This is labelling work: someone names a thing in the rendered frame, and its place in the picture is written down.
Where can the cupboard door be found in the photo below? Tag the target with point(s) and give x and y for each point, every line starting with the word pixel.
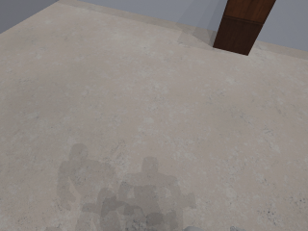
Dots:
pixel 255 10

